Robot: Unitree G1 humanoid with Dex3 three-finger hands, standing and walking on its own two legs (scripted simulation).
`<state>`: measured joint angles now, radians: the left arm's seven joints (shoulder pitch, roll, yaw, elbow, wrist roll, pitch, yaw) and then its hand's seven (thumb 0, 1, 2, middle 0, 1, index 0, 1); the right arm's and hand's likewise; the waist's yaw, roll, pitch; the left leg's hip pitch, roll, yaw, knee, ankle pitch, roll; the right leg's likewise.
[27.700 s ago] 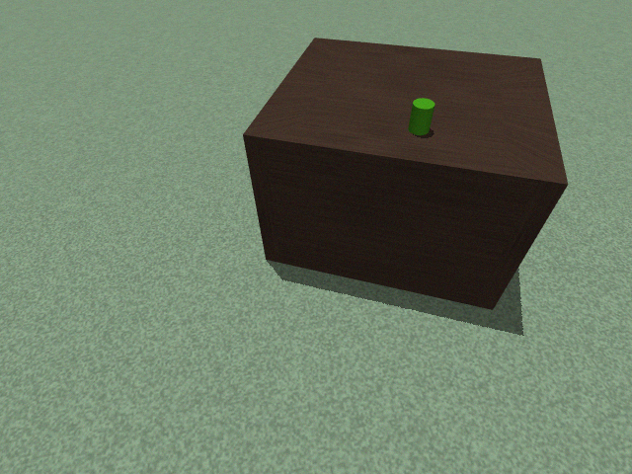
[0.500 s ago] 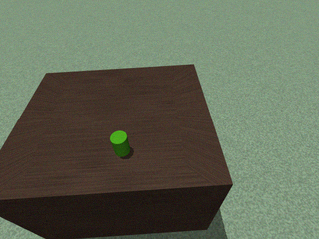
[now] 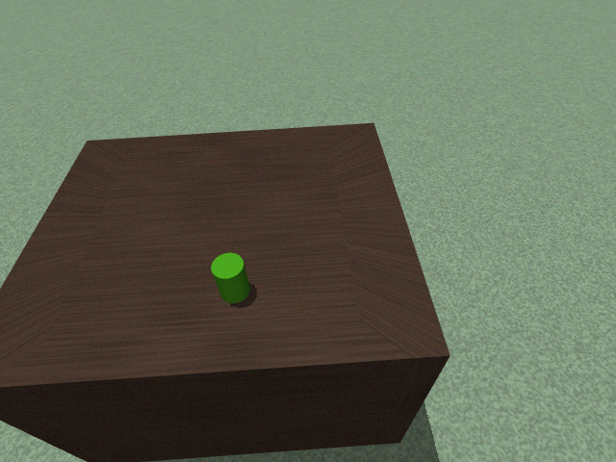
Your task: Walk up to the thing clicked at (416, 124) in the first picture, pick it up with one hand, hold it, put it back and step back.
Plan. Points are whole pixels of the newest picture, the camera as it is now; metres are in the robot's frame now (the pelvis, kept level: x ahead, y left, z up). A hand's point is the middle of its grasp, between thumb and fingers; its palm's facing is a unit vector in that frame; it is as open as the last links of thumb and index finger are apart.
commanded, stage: stand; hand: left
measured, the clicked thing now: (231, 278) +0.50 +0.18 -0.14
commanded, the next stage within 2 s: step back in 0.38 s
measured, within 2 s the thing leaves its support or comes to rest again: neither
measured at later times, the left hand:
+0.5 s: hand out of the picture +0.08 +0.26 -0.16, palm faces +0.01 -0.93 -0.36, open 7.4 cm
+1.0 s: hand out of the picture +0.02 +0.31 -0.18, palm faces -0.11 -0.93 -0.36, open 7.4 cm
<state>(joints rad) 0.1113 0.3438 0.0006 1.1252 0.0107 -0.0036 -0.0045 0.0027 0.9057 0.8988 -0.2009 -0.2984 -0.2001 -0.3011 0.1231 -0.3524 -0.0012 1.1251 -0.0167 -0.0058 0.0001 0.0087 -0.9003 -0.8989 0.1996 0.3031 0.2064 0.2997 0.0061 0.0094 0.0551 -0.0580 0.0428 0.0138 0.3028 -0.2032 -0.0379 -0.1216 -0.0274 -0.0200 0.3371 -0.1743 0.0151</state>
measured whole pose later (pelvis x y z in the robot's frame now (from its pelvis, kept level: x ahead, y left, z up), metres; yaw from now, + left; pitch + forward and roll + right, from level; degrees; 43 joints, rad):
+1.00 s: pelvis -0.10 +0.05 -0.02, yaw -4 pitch -1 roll +0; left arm 0.11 0.39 0.06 0.89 0.02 0.08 0.02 0.00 0.91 0.90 -0.20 -0.30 -0.20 -0.30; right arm 0.14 -0.35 -0.05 0.90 -0.02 0.02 -0.03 0.01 -0.90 -0.90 0.20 0.30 0.21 0.30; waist 0.00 -0.04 0.21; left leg -0.28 0.00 0.06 0.58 -0.28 0.04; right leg -0.38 0.09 0.15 1.02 -0.49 0.03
